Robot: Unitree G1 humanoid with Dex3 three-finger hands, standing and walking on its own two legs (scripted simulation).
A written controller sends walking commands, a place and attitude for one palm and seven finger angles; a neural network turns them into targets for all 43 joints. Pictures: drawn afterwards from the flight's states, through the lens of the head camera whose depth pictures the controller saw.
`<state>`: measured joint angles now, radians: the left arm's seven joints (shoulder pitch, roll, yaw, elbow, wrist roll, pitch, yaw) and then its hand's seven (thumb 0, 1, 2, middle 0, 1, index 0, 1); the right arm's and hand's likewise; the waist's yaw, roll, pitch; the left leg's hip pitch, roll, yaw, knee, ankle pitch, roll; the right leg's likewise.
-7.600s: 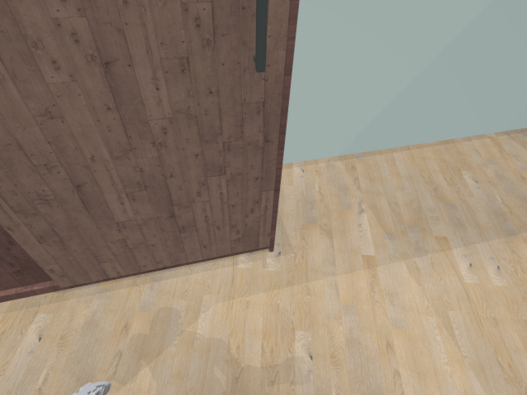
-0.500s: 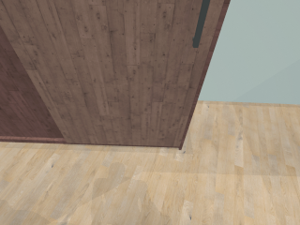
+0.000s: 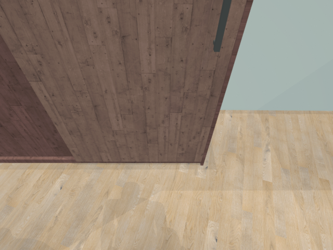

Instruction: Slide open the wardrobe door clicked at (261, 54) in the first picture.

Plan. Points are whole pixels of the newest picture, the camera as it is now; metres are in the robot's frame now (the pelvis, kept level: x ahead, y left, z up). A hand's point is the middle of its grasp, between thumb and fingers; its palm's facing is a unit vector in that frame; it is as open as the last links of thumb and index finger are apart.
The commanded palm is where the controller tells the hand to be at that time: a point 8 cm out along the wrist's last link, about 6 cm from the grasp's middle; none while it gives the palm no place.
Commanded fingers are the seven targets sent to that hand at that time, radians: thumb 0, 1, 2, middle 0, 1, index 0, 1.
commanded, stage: look again from close up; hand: right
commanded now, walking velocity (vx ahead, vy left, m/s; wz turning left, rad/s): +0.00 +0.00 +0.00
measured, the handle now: (223, 8) +0.76 -0.13 +0.25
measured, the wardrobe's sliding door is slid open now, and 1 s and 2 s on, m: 0.00 0.00 0.00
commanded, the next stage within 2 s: shuffle to correct the standing spot in 0.18 s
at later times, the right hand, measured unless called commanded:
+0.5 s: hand out of the picture +0.00 -0.16 -0.18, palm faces +0.07 +0.99 -0.14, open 7.4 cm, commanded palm none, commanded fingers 0.00 -0.90 -0.90 0.20 0.30 0.20 0.30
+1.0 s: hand (225, 201) +0.32 -0.18 -0.19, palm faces -0.11 +0.98 -0.19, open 7.4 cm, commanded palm none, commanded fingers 0.00 -0.90 -0.90 0.20 0.30 0.20 0.30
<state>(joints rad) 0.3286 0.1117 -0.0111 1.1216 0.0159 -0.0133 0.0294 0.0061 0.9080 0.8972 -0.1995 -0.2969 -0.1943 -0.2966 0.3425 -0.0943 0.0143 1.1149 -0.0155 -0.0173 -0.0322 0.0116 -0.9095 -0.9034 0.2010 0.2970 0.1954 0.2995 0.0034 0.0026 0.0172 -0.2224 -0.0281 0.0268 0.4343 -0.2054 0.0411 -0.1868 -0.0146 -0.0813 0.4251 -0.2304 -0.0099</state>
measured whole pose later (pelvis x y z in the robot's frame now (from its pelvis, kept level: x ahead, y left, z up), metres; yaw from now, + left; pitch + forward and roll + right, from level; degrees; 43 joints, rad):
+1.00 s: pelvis +0.21 +0.00 -0.02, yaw +5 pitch +1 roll +1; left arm 0.56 0.03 -0.02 1.21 0.02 -0.07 0.03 0.01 0.90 0.90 -0.20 -0.30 -0.20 -0.30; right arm 0.12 -0.18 -0.05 0.99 -0.03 -0.05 0.01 0.02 -0.93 -0.90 0.20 0.30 0.19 0.30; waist 0.04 -0.01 0.11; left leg -0.50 0.00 0.18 0.64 -0.16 0.07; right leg 0.10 -0.04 -0.18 0.43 -0.48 -0.01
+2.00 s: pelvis +0.29 +0.06 +0.00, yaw +4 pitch +1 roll -3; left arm 0.26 0.21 0.06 1.06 0.03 0.06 -0.01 0.01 0.91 0.90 -0.20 -0.30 -0.19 -0.30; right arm 0.33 -0.11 -0.03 1.03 -0.03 -0.02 -0.02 0.01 -0.92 -0.90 0.20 0.30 0.20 0.30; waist -0.03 0.00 0.02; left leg -0.18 0.05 0.08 0.45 -0.29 0.04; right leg -0.42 -0.02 -0.04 0.95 -0.32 0.07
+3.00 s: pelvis +0.29 -0.02 -0.01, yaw +4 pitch +0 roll +0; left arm 0.32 0.16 0.00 1.08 0.02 -0.02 0.02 0.01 0.91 0.90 -0.20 -0.30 -0.20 -0.30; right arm 0.25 -0.16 0.02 1.12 -0.01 -0.02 -0.04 0.01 -0.91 -0.90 0.20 0.30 0.20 0.30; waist 0.02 -0.04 0.05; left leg -0.20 0.10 0.06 0.51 -0.30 -0.05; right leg -0.21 -0.01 -0.11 0.51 -0.29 -0.03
